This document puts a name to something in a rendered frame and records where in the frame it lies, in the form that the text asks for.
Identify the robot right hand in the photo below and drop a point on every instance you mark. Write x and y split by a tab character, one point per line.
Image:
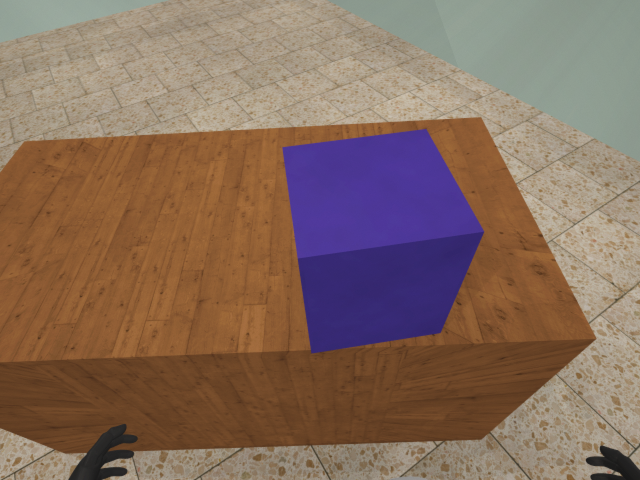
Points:
614	460

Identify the pedestal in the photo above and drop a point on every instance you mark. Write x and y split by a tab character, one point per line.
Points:
153	281

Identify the carton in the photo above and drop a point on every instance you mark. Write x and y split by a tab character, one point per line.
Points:
384	237

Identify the robot left hand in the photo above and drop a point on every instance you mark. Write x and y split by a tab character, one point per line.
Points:
89	468

